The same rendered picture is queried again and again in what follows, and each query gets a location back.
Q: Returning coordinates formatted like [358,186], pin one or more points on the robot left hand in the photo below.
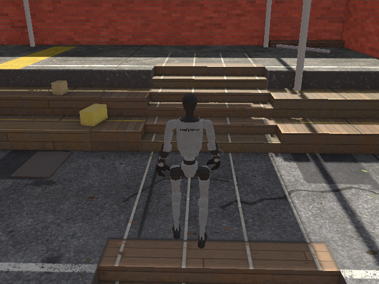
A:
[158,169]

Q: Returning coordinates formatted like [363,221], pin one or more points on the right robot forearm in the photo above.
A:
[215,154]

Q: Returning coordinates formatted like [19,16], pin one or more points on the robot right hand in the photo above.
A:
[213,162]

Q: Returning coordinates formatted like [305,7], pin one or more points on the left robot shin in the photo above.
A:
[175,212]

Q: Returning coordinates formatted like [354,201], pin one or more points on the left robot upper arm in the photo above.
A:
[170,125]

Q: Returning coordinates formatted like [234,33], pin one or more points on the right robot upper arm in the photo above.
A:
[208,126]

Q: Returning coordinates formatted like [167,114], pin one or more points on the right robot shin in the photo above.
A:
[203,219]

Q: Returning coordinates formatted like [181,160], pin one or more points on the left robot forearm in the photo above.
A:
[162,157]

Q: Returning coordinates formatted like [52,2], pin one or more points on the robot shin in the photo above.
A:
[203,219]
[175,212]

